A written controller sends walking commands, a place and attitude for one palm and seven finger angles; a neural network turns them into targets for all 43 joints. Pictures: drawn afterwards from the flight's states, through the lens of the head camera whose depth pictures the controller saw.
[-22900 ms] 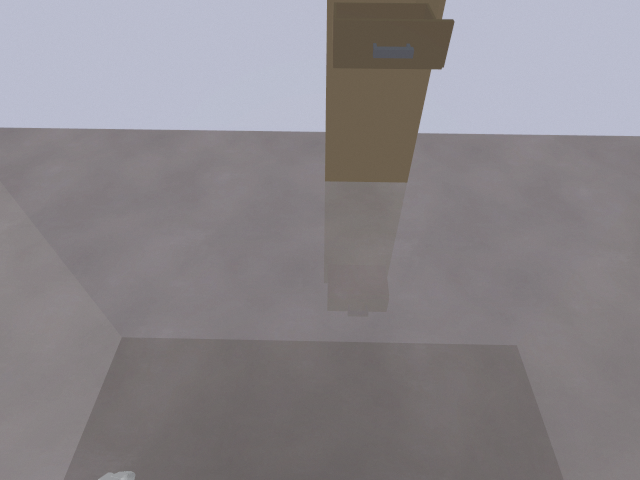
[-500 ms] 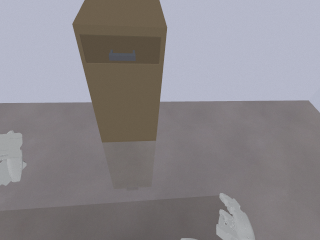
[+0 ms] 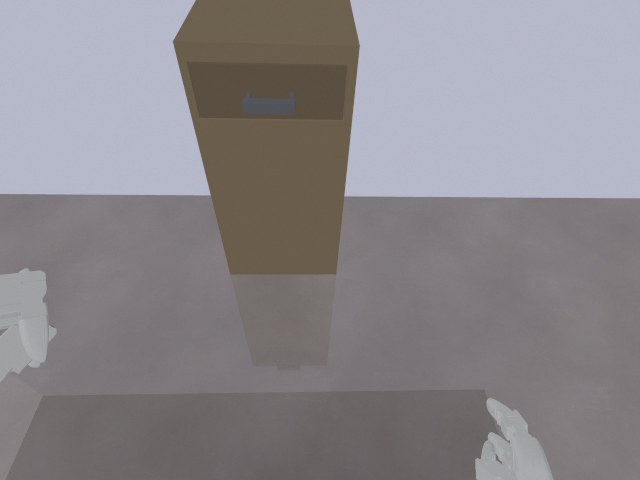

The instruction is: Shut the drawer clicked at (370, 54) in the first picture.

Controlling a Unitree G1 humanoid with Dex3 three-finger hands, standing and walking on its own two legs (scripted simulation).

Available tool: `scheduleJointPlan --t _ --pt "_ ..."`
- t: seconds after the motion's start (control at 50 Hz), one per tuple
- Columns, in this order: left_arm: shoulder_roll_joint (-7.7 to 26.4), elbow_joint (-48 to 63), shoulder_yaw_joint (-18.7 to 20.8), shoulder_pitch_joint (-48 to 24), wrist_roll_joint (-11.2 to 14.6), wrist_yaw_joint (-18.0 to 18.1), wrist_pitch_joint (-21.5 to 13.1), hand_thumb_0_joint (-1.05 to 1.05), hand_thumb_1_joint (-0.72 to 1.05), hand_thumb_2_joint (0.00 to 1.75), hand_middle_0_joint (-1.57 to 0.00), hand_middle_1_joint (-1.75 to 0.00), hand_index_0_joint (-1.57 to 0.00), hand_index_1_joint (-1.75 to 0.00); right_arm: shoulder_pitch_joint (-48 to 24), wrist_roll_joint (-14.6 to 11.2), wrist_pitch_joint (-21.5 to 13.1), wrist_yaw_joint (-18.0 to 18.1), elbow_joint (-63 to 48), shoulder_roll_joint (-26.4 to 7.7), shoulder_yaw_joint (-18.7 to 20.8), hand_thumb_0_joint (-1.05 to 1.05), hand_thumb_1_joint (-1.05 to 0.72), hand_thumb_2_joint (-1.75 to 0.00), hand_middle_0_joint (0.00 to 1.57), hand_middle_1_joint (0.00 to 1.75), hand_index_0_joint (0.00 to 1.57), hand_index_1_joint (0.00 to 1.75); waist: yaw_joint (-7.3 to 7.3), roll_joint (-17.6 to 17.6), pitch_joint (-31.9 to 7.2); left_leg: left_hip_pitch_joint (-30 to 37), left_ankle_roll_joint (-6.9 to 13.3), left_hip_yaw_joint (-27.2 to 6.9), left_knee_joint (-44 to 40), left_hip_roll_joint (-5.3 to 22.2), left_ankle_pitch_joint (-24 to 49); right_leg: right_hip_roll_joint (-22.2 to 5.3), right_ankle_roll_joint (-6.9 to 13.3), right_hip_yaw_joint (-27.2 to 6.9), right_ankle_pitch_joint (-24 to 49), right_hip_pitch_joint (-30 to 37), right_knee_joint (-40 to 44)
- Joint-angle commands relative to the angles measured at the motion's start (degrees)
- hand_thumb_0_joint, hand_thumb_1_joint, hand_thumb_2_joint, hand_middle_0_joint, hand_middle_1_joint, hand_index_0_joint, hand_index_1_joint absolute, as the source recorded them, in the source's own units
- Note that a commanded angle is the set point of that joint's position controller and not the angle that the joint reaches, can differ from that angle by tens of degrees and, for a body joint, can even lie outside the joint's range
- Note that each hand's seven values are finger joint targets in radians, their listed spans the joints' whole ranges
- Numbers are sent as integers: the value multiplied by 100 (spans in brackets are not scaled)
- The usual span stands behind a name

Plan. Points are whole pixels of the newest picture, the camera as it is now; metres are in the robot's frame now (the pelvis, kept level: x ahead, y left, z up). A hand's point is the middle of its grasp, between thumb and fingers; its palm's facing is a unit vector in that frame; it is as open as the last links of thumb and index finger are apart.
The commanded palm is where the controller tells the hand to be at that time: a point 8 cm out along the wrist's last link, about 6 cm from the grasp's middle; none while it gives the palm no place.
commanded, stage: stop stepping back and stand still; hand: left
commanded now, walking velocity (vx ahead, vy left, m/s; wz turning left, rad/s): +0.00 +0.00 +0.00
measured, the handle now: (269, 100) +0.92 +0.15 -0.01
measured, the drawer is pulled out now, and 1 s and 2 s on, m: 0.00 0.00 0.00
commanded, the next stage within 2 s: let the arm hang, fingers relaxed in 0.06 s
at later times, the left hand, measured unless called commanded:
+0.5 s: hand out of the picture +0.05 +0.21 -0.16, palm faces +0.04 -0.97 -0.23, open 3.3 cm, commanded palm none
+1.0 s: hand out of the picture -0.02 +0.21 -0.16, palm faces +0.02 -0.98 -0.20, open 7.2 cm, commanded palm none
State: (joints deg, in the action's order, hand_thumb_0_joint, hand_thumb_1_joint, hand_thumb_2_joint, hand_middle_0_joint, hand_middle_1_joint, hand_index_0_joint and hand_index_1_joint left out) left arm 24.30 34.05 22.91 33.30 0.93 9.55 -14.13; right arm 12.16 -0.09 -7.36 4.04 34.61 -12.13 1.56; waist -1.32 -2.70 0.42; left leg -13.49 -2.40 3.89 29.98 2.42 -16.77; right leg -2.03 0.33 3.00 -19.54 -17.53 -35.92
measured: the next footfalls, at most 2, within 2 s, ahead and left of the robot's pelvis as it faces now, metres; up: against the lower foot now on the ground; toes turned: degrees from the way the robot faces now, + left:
none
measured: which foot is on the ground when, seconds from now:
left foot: down 0.00-1.00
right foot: down 0.00-1.00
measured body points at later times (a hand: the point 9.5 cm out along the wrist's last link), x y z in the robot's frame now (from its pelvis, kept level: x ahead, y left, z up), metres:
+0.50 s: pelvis -0.01 +0.02 +0.00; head +0.02 +0.03 +0.45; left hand +0.05 +0.27 -0.14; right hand +0.08 -0.22 -0.13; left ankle -0.01 +0.14 -0.73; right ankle +0.00 -0.10 -0.73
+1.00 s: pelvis -0.01 +0.03 +0.01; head -0.01 +0.03 +0.46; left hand -0.02 +0.26 -0.15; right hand -0.04 -0.17 -0.15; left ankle -0.01 +0.14 -0.73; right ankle +0.00 -0.10 -0.73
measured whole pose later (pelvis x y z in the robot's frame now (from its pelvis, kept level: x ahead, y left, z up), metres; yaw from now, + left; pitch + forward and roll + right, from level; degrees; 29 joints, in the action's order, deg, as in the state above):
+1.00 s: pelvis -0.01 +0.03 +0.01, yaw +0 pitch -1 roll +0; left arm 8.8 -64.8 0.0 15.3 -0.8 1.6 0.4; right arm 17.8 1.0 0.4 1.0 64.7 -7.4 -0.5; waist -0.2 0.6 2.2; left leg -9.9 1.0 3.8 23.4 0.2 -12.2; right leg -2.4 -0.9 2.7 -11.3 -11.1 -23.9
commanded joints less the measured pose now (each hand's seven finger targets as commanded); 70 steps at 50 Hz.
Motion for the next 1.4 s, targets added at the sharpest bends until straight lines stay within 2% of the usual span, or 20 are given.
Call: scheduleJointPlan --t 0.0,0.02,0.06,0.08,0.12,0.14,0.16,0.18,0.22,0.24,0.28,0.32,0.34,0.4,0.46,0.56,0.7,0.74,1.1,1.38 --pt "648 1003 702 549 66 7 -302 0 90 90 -140 -160 -140 -160 -374 -83 -215 -84 -822 -605 134 0 -90 -90 20 30 20 30 77 1235 -253 -500 580 -506 -375 749 1979 88 -37 38 1238 931 787" --pt "613 794 706 709 97 6 -295 0 90 90 -140 -160 -140 -160 -362 -112 -195 -108 -831 -597 135 0 -90 -90 20 30 20 30 62 804 -315 -756 468 -302 -223 535 1487 -61 31 -255 1849 1233 810" --pt "610 688 629 818 172 8 -273 0 90 90 -140 -160 -140 -160 -292 -135 -125 -142 -870 -574 198 0 -90 -90 20 30 20 30 1 -585 -621 -796 214 -12 628 10 621 -798 337 -1376 2749 1294 1223" --pt "642 668 645 823 187 32 -254 0 90 90 -140 -160 -140 -160 -337 -133 -79 -142 -883 -558 183 0 -90 -90 20 30 20 30 -1 -745 -635 -951 174 -25 923 -96 65 -1134 492 -1684 3284 1391 1376" --pt "739 823 719 722 149 70 -288 0 90 90 -140 -160 -140 -160 -402 -99 -39 -113 -867 -480 106 0 -90 -90 20 30 20 30 31 -549 -751 -863 247 -220 587 -2 -494 -1196 524 -1460 3456 1482 1247" --pt "59 -3639 -1510 -565 -557 -755 751 0 90 90 -140 -160 -140 -160 -690 42 -227 -648 472 -1267 291 0 -90 -90 20 30 20 30 -94 -45 -366 -1257 291 -458 1367 238 -72 -1485 555 -824 4548 629 385" --pt "-257 -3817 -1448 -547 -386 -872 1123 0 90 90 -136 -156 -136 -156 -96 -17 127 -608 373 -851 270 0 -90 -90 20 30 20 30 -92 -8 -661 -770 281 -558 944 164 10 -1095 555 -849 3821 440 283" --pt "-417 -3783 -1566 -544 -368 -908 1235 0 90 90 -132 -151 -132 -151 108 28 199 -589 359 -856 268 0 -90 -90 20 30 20 30 -168 81 -636 -354 329 -616 634 239 1315 -775 299 -511 3085 138 37" --pt "-617 -4224 -1783 -778 -290 -922 1310 0 90 90 -124 -143 -124 -143 -52 99 349 -539 313 -1064 188 0 -90 -90 20 30 20 30 88 94 -636 -428 710 -1256 113 791 2304 -282 40 -140 1338 -132 -314" --pt "-571 -4519 -1809 -983 -303 -912 1338 0 90 90 -120 -138 -120 -138 -228 147 397 -503 298 -1171 160 0 -90 -90 20 30 20 30 160 -244 -532 -715 852 -1356 13 916 2349 -165 -1 -120 992 122 -287" --pt "-403 -5209 -1823 -1312 -310 -914 1335 0 90 90 -112 -130 -112 -130 -324 212 462 -439 361 -1115 109 0 -90 -90 20 30 20 30 213 -758 -536 -752 668 -1023 86 555 2384 -351 72 -393 2129 575 130" --pt "-267 -5995 -1845 -1390 -277 -884 1359 0 90 90 -104 -121 -104 -121 -137 195 564 -386 625 -941 96 0 -90 -90 20 30 20 30 132 -817 -790 -146 423 -533 327 155 2147 -684 274 -652 3190 700 348" --pt "-262 -6368 -1873 -1475 -256 -865 1365 0 90 90 -100 -117 -100 -117 -32 182 612 -367 771 -827 61 0 -90 -90 20 30 20 30 86 -655 -865 60 369 -437 257 118 2066 -729 302 -665 3317 736 389" --pt "-365 -7245 -1992 -1631 -191 -824 1394 0 90 90 -88 -104 -88 -104 -44 157 660 -350 1166 -668 -30 0 -90 -90 20 30 20 30 113 730 -674 200 394 -544 -246 269 2179 -486 131 -508 2271 766 571" --pt "-558 -7930 -2016 -1574 -175 -803 1444 0 90 90 -76 -91 -76 -91 -129 165 740 -326 1438 -488 -56 0 -90 -90 20 30 20 30 187 1488 -217 -157 433 -637 -704 311 1067 -313 104 -435 1055 803 1050" --pt "-537 -8680 -2108 -1725 -184 -846 1442 0 90 90 -56 -69 -56 -69 164 147 827 -320 1865 -463 -24 0 -90 -90 20 30 20 30 105 831 302 -276 384 -675 -1069 262 -343 -351 176 -512 203 504 1689" --pt "-689 -9321 -2149 -1620 -171 -816 1384 0 90 90 -28 -39 -28 -39 564 123 753 -283 2353 -408 -28 0 -90 -90 20 30 20 30 95 229 158 42 427 -675 -1199 345 143 -390 141 -415 572 610 1700" --pt "-755 -9461 -2167 -1574 -167 -802 1378 0 90 90 -20 -30 -20 -30 638 117 737 -269 2482 -357 -40 0 -90 -90 20 30 20 30 98 186 210 105 421 -640 -1218 347 301 -398 130 -417 676 586 1689" --pt "-1041 -9847 -2130 -1451 -163 -726 1366 0 90 90 -20 -30 -20 -30 1022 111 702 -209 2988 59 -44 0 -90 -90 20 30 20 30 115 356 496 46 397 -513 -1256 323 479 -390 111 -400 820 593 1651" --pt "-977 -9824 -2082 -1493 -174 -732 1312 0 90 90 -20 -30 -20 -30 964 98 675 -192 2963 -118 25 0 -90 -90 20 30 20 30 82 270 395 253 413 -509 -1169 343 744 -381 134 -444 976 571 1678"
